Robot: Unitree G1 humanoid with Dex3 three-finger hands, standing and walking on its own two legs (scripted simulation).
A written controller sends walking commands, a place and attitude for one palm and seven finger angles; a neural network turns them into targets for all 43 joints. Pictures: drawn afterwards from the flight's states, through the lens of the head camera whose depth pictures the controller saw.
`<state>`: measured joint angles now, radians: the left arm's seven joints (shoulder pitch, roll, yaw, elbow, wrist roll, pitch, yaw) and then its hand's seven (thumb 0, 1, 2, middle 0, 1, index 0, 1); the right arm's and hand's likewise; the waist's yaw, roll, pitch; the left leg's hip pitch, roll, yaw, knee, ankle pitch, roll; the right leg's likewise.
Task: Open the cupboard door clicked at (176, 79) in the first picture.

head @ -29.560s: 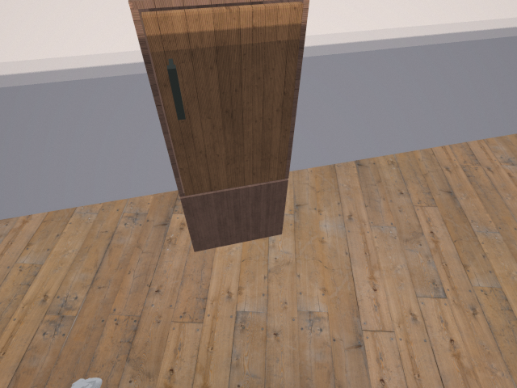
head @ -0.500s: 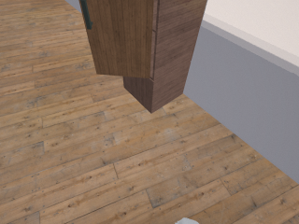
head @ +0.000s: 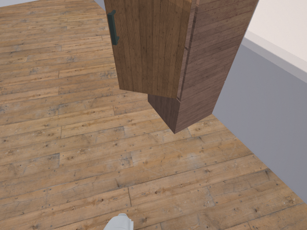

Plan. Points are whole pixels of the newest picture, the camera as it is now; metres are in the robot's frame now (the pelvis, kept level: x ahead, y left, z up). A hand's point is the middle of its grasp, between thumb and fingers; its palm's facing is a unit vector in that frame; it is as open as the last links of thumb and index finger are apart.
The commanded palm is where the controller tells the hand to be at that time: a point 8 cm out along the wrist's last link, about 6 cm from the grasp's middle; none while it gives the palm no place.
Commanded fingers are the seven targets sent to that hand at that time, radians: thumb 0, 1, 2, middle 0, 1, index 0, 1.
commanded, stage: take the last steps up to it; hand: left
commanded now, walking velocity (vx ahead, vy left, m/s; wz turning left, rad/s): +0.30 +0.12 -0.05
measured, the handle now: (114, 27) +0.91 +0.27 +0.05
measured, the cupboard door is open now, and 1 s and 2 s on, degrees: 46 46 46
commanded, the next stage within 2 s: come to a stop and stand still in 0.62 s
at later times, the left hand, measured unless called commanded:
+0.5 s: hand (93, 171) +0.31 +0.24 -0.16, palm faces -0.06 -0.98 -0.19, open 7.4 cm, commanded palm none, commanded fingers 0.00 0.90 0.90 -0.20 -0.30 -0.20 -0.30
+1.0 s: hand (94, 164) +0.35 +0.26 -0.20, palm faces -0.02 -0.98 -0.20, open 7.3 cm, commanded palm none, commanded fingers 0.00 0.90 0.90 -0.20 -0.30 -0.20 -0.30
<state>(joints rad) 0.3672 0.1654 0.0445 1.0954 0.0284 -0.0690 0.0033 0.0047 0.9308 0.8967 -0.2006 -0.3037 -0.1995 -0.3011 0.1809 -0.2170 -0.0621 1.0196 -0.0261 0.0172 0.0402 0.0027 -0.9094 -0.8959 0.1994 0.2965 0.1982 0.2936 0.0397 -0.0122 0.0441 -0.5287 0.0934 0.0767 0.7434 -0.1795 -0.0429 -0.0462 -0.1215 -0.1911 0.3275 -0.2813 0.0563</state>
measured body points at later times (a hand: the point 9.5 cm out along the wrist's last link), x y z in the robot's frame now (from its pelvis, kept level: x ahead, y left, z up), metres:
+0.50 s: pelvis +0.18 +0.07 +0.00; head +0.20 +0.06 +0.44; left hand +0.31 +0.29 -0.14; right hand +0.13 -0.16 -0.16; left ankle +0.13 +0.15 -0.75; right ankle +0.26 -0.05 -0.71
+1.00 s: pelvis +0.32 +0.07 -0.02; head +0.35 +0.09 +0.43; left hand +0.35 +0.31 -0.18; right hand +0.37 -0.17 -0.16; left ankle +0.39 +0.18 -0.75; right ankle +0.27 -0.04 -0.74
